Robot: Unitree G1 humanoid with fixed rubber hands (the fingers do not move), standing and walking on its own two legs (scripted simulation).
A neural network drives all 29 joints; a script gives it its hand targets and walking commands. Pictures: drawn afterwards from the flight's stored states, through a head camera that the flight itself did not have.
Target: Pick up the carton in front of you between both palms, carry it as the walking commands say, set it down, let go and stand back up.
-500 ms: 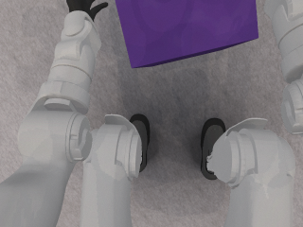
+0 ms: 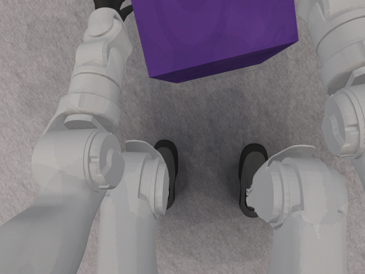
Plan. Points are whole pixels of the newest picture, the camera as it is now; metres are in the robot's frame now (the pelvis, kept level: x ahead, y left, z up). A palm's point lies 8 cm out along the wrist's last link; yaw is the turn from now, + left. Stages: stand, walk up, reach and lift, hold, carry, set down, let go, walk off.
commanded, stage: reach and lift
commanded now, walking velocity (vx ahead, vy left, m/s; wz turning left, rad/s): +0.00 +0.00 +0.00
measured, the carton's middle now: (208, 14) +0.54 -0.01 -0.24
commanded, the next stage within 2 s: none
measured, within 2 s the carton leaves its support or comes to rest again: leaves its support in 0.08 s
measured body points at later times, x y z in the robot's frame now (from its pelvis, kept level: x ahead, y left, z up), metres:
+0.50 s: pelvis +0.00 +0.01 +0.07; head +0.27 -0.04 +0.42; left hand +0.51 +0.13 -0.01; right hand +0.53 -0.18 -0.01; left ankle +0.13 +0.14 -0.33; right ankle +0.11 -0.12 -0.33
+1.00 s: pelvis +0.03 +0.01 +0.18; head +0.24 -0.03 +0.58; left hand +0.49 +0.13 +0.14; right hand +0.48 -0.17 +0.13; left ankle +0.13 +0.14 -0.33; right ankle +0.11 -0.12 -0.33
